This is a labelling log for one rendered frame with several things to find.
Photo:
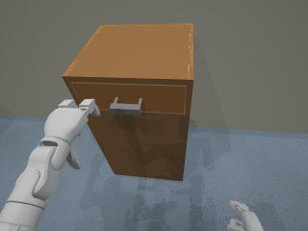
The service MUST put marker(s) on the handle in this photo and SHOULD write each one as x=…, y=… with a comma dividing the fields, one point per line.
x=125, y=109

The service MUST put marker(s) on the cabinet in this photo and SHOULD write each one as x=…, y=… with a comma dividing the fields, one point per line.
x=152, y=144

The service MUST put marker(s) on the left robot hand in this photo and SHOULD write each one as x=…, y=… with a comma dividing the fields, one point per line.
x=67, y=122

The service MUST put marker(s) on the left robot forearm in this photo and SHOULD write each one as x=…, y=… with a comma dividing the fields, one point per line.
x=34, y=186

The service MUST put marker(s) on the drawer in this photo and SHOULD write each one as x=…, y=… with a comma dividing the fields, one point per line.
x=155, y=98

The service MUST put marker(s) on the right robot hand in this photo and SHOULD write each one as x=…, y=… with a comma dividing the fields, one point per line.
x=250, y=221

